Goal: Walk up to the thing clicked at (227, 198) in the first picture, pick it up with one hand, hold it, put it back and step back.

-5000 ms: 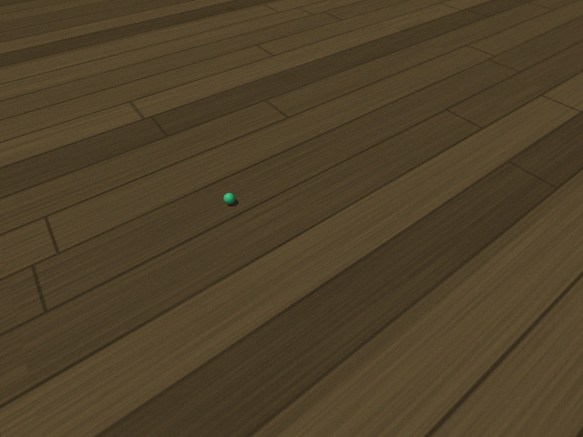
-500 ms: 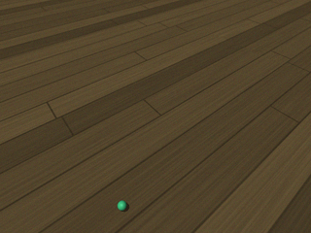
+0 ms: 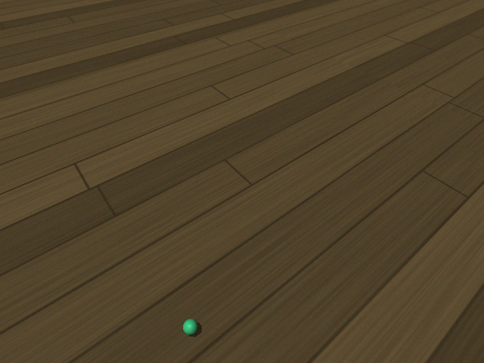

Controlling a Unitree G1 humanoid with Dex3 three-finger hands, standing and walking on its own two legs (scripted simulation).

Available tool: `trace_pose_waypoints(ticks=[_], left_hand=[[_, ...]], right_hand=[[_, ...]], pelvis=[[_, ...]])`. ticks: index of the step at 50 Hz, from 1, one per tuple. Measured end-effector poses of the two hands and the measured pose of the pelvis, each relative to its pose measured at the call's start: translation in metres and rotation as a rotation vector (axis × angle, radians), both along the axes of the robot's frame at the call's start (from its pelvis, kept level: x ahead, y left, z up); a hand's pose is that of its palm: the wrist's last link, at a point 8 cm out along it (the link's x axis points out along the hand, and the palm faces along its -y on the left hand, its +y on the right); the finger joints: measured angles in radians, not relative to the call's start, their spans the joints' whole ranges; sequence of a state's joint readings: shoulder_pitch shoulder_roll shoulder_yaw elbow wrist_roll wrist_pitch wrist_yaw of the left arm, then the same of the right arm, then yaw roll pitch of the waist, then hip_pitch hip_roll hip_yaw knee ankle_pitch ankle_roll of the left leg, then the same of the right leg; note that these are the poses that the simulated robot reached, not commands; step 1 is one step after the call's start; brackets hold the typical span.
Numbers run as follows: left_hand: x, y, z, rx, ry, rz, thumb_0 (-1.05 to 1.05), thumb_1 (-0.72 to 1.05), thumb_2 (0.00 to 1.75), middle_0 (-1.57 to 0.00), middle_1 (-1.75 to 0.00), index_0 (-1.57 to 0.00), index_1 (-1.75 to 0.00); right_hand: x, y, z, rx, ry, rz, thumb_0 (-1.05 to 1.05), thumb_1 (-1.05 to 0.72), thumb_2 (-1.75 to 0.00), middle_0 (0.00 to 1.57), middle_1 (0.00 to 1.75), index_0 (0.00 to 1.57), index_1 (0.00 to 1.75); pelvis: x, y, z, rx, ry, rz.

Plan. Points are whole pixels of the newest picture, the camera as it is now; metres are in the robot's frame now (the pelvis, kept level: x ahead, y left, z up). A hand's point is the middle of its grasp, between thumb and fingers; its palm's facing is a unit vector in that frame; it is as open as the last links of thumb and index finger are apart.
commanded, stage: stand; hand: left
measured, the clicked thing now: (190, 326) +0.42 +0.22 -0.76
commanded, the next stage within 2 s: none
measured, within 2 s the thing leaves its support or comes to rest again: neither
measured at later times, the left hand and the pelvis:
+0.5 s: hand out of the picture +0.08 +0.25 -0.16, palm faces -0.02 -0.94 -0.34, open 7.4 cm; pelvis +0.01 +0.00 +0.00, yaw +1 degrees
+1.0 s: hand out of the picture +0.09 +0.25 -0.16, palm faces -0.02 -0.94 -0.34, open 7.4 cm; pelvis +0.01 -0.01 +0.00, yaw +1 degrees
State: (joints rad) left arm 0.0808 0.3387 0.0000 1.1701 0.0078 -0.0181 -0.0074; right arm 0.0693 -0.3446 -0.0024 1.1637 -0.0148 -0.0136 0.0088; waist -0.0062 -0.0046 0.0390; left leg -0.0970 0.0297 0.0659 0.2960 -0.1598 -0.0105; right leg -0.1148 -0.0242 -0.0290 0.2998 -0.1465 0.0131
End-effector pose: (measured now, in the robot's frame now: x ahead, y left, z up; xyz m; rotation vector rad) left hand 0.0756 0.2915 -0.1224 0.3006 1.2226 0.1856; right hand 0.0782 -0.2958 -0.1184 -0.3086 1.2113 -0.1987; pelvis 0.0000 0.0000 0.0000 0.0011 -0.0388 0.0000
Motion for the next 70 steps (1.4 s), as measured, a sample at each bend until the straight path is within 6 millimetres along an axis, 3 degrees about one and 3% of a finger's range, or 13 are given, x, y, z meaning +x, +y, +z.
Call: trace_pose_waypoints(ticks=[15,39,70], left_hand=[[0.005,0.003,0.004,0.017,-0.008,-0.010,0.00,0.90,0.90,-0.20,-0.30,-0.20,-0.30],[0.002,-0.002,0.003,0.016,0.004,0.003,0.00,0.90,0.90,-0.20,-0.30,-0.20,-0.30],[0.006,-0.002,0.003,0.018,0.008,0.006,0.00,0.90,0.90,-0.20,-0.30,-0.20,-0.30]], right_hand=[[-0.011,-0.001,-0.004,0.007,0.036,-0.003,0.01,-0.90,-0.90,0.20,0.30,0.21,0.30],[0.006,-0.006,-0.002,0.001,0.016,0.015,0.01,-0.90,-0.90,0.20,0.30,0.21,0.30],[0.006,-0.007,-0.003,-0.001,0.036,0.021,0.01,-0.90,-0.90,0.20,0.30,0.21,0.30]], pelvis=[[0.003,-0.002,0.000,0.000,0.005,0.007],[0.010,-0.006,0.000,-0.001,0.005,0.012],[0.015,-0.008,0.000,-0.001,0.008,0.016]])
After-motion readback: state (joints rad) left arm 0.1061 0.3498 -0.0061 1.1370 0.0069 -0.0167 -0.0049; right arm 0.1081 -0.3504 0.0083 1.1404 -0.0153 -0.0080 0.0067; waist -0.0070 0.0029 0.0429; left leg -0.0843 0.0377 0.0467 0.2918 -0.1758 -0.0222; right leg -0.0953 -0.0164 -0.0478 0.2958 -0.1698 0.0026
